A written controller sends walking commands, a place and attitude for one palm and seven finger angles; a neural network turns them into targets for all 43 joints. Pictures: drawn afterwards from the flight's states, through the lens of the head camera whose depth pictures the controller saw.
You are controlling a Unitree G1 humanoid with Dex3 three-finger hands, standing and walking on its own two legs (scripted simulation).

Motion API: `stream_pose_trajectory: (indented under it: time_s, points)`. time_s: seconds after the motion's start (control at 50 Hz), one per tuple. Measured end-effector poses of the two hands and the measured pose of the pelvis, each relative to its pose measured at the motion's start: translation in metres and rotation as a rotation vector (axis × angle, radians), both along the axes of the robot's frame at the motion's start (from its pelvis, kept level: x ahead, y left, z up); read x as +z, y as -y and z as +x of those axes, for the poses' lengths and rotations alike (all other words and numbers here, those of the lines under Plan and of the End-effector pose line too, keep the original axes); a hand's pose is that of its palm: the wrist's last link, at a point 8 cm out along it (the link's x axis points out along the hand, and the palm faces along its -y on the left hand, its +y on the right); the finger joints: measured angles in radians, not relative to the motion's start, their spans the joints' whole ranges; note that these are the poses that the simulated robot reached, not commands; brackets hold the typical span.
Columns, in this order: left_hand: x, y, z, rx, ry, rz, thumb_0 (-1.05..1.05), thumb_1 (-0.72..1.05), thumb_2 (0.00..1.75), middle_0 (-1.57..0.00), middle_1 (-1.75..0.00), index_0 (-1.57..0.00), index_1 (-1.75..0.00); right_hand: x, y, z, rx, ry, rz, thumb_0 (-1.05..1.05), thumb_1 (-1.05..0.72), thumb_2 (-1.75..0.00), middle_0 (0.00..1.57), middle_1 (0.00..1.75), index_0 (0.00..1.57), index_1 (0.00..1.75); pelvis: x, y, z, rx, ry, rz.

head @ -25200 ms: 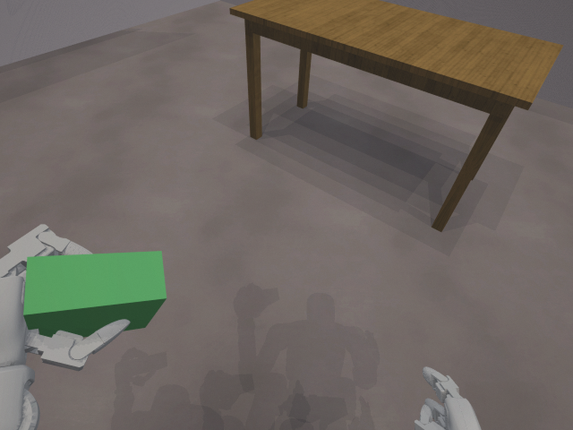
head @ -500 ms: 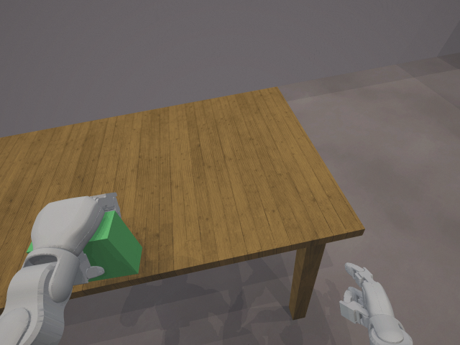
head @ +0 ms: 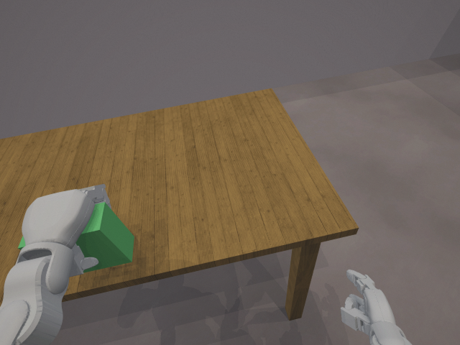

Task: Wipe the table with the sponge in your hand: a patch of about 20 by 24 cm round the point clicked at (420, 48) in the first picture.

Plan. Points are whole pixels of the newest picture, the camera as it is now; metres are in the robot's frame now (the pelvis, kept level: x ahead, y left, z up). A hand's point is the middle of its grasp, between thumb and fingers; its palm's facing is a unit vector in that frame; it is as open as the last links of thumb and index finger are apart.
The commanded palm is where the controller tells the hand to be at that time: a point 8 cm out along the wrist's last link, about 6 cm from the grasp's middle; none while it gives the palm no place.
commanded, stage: move the sponge above the wiping area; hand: left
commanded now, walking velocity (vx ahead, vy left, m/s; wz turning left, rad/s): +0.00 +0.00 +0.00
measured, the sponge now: (89, 246) +0.22 +0.29 +0.07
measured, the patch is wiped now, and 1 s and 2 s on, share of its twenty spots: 0.00 0.00 0.00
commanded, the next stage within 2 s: none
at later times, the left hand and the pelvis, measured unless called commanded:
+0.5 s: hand (86, 227) +0.24 +0.30 +0.10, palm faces +0.05 -0.08 -1.00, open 9.6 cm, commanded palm +0.21 +0.29 +0.17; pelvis +0.01 +0.01 +0.00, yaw +0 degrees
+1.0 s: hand (95, 229) +0.25 +0.29 +0.08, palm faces -0.01 -0.08 -1.00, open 9.6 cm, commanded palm +0.22 +0.29 +0.15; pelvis +0.01 +0.01 +0.00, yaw +0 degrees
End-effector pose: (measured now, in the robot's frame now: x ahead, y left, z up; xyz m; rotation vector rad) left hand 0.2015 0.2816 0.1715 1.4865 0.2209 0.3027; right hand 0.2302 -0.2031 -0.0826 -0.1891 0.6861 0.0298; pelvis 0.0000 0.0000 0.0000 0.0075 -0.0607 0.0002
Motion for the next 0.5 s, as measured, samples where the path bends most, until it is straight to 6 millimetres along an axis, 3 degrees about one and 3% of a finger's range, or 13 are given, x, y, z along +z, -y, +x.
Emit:
stream_pose_trajectory:
  time_s: [0.12,0.32,0.5]
  points:
    - [-0.008,-0.008,0.006,0.049,-0.019,-0.027,0.0,-0.46,1.03,-0.78,-1.37,-0.78,-1.36,-0.002,-0.004,0.0,-0.001,-0.006,0.002,0.02,-0.91,-0.9,0.2,0.3,0.2,0.3,0.0,-0.005,-0.001,0.005,-0.003,0.0]
    - [-0.014,0.01,0.014,-0.052,-0.021,-0.024,0.0,-0.46,1.03,-0.79,-1.37,-0.78,-1.36,0.002,-0.016,0.005,0.01,0.005,0.009,0.02,-0.91,-0.9,0.2,0.3,0.2,0.3,0.001,-0.012,0.003,-0.003,-0.008,0.0]
    - [-0.015,-0.011,0.018,0.071,-0.015,-0.025,0.0,-0.46,1.03,-0.78,-1.37,-0.78,-1.36,0.003,-0.022,0.012,0.026,-0.012,0.02,0.02,-0.91,-0.9,0.2,0.3,0.2,0.3,0.001,-0.013,0.005,0.003,-0.013,-0.001]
